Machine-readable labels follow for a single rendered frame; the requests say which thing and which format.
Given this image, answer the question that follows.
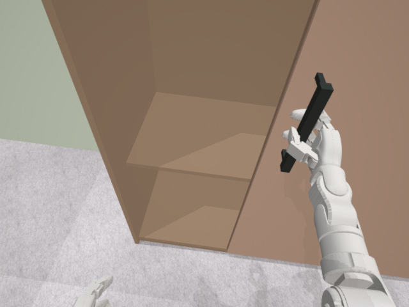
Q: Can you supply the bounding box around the robot right upper arm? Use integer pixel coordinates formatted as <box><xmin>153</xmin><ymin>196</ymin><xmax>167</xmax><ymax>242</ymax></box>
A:
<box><xmin>321</xmin><ymin>285</ymin><xmax>395</xmax><ymax>307</ymax></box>

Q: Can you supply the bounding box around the handle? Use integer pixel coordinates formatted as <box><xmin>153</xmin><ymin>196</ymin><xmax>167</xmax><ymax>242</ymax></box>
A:
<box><xmin>280</xmin><ymin>72</ymin><xmax>334</xmax><ymax>173</ymax></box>

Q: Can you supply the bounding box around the wardrobe door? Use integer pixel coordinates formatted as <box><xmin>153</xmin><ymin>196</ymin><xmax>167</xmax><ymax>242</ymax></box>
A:
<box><xmin>227</xmin><ymin>0</ymin><xmax>409</xmax><ymax>278</ymax></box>

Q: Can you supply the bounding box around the robot left hand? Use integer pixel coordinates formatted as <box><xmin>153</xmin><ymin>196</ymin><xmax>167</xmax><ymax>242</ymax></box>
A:
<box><xmin>72</xmin><ymin>275</ymin><xmax>113</xmax><ymax>307</ymax></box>

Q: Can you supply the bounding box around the robot right hand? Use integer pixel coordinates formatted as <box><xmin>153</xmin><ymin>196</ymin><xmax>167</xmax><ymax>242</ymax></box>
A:
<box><xmin>282</xmin><ymin>109</ymin><xmax>342</xmax><ymax>174</ymax></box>

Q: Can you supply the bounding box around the right robot forearm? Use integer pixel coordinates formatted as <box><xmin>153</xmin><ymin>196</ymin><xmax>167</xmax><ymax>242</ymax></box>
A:
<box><xmin>308</xmin><ymin>165</ymin><xmax>396</xmax><ymax>307</ymax></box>

